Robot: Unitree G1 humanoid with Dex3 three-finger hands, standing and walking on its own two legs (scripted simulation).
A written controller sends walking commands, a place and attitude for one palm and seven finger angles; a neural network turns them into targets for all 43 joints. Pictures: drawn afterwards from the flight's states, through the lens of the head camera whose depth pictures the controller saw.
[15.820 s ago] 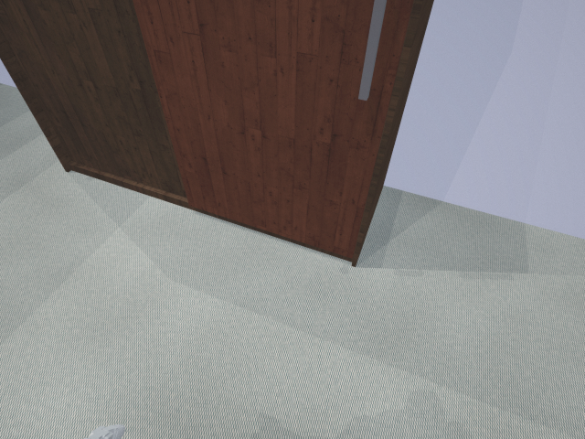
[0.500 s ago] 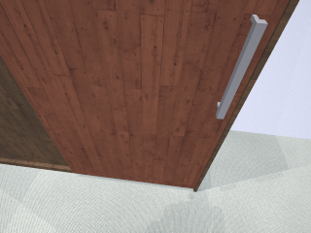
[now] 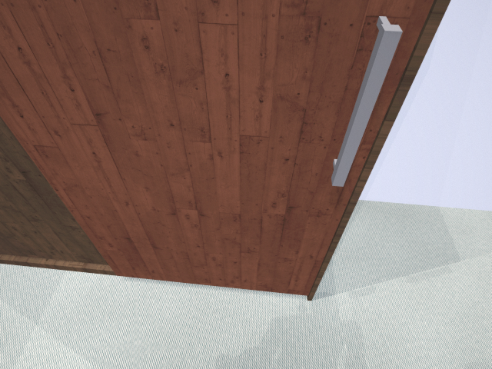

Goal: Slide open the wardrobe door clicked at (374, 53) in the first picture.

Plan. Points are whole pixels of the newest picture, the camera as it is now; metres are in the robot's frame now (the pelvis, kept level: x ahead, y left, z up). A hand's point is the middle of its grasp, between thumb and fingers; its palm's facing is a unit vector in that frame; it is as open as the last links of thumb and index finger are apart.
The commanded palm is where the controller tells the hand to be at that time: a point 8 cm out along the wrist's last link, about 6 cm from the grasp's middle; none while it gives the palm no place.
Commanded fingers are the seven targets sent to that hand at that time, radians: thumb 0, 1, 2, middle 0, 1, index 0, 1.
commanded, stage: look again from close up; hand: right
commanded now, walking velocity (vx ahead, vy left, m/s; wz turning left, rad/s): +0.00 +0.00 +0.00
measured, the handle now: (356, 114) +0.50 -0.16 +0.17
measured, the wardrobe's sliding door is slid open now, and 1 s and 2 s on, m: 0.00 0.00 0.00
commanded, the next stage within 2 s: raise the hand with hooked fingers in 0.74 s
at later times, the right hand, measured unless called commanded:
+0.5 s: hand out of the picture +0.03 -0.19 -0.17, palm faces -0.01 +0.97 -0.23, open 7.4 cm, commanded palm none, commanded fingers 0.00 -0.90 -0.90 0.20 0.30 0.20 0.30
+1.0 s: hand (386, 338) +0.19 -0.20 -0.02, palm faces +0.31 +0.94 -0.16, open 7.5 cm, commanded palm +0.10 -0.24 -0.04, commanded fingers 0.00 -0.69 -0.81 0.22 0.44 0.22 0.44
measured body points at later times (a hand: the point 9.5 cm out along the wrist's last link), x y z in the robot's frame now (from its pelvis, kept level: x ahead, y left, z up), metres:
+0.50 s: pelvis +0.00 +0.01 +0.00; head +0.01 +0.00 +0.45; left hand +0.05 +0.25 -0.15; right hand +0.03 -0.24 -0.15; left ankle -0.01 +0.13 -0.74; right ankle +0.01 -0.10 -0.74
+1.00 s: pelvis +0.00 +0.02 +0.00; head +0.00 +0.03 +0.45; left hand +0.10 +0.27 -0.13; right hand +0.17 -0.25 -0.01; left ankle -0.01 +0.13 -0.74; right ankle +0.01 -0.10 -0.74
